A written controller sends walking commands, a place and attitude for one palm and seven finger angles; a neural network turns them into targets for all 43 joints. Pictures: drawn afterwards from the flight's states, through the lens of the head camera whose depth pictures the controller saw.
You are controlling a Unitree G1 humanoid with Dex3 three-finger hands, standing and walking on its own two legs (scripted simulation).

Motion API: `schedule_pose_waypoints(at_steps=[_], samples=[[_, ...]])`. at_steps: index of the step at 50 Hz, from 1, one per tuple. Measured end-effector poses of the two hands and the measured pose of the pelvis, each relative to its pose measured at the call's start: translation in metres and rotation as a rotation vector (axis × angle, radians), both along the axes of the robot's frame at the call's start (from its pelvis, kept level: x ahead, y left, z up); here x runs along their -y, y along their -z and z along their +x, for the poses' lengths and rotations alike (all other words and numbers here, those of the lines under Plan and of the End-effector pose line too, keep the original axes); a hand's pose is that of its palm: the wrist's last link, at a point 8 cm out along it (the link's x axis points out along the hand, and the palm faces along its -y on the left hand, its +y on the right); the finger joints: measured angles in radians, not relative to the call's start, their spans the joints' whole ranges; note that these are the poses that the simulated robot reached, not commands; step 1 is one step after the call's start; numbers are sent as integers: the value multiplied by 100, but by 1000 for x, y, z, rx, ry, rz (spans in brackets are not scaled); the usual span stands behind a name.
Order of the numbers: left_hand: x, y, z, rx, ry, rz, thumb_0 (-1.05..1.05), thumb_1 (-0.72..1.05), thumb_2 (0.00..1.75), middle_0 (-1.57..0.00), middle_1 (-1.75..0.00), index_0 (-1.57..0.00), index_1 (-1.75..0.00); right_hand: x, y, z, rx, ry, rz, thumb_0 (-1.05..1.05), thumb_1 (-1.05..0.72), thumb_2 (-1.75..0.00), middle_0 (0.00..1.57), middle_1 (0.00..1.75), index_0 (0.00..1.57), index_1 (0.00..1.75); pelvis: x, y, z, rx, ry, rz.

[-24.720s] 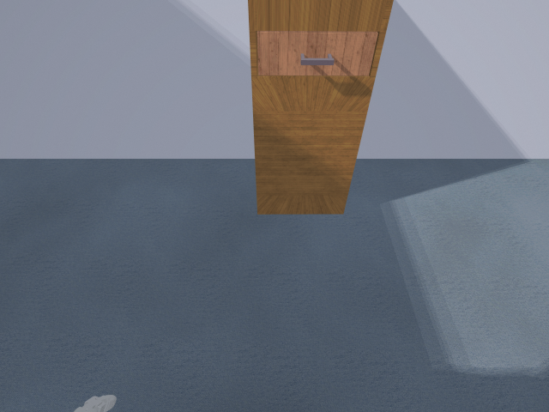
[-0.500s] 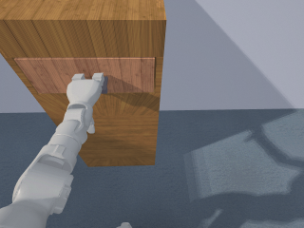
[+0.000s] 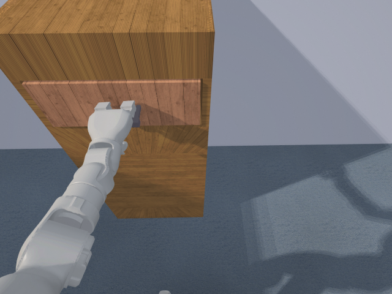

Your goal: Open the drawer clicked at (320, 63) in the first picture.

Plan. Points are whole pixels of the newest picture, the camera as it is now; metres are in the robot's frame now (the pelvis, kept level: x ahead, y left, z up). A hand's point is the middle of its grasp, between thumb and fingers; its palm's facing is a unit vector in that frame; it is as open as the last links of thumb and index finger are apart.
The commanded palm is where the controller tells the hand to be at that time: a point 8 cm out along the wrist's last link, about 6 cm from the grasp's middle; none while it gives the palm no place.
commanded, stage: close the thumb around the handle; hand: left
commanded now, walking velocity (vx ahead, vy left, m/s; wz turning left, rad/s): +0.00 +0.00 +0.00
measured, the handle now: (117, 116) +0.50 +0.18 +0.06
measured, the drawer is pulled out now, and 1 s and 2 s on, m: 0.01 0.08 0.19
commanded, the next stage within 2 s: pull the drawer open in 0.24 s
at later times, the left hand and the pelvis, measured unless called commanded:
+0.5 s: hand (118, 140) +0.45 +0.18 +0.03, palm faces -0.02 -0.03 -1.00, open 5.2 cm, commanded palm +0.41 +0.16 +0.08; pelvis +0.00 +0.00 +0.00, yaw +0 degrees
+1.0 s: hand (113, 164) +0.38 +0.18 +0.03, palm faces +0.01 -0.07 -1.00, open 5.2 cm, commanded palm +0.35 +0.18 +0.08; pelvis +0.00 +0.00 +0.01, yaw +0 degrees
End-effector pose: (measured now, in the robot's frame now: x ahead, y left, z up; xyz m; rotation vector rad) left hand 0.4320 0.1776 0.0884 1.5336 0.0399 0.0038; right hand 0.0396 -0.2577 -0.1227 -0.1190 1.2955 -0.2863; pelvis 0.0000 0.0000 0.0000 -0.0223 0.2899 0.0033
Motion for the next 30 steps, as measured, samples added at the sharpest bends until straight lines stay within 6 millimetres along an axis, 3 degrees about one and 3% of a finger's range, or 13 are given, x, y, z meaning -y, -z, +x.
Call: schedule_pose_waypoints(at_steps=[7,12,23,30], samples=[[0,0,0,5,5,7,0,66,80,-37,-133,-35,-128,1,0,8,11,-21,-4,0,-91,-90,20,30,20,30,1,1,-1,-3,-10,0],[0,0,0,8,0,8,0,80,85,-38,-134,-36,-130,2,2,9,9,-25,-5,0,-91,-90,20,30,20,30,1,2,-2,-6,-12,-1],[0,0,0,2,-1,5,0,82,86,-38,-135,-38,-132,1,1,0,-6,-9,-4,0,-91,-90,20,30,20,30,1,1,-2,-2,-5,0],[-1,0,-11,3,4,-5,0,83,85,-36,-135,-38,-131,-2,0,2,1,2,13,0,-91,-90,20,30,20,30,-1,-2,2,11,9,4]])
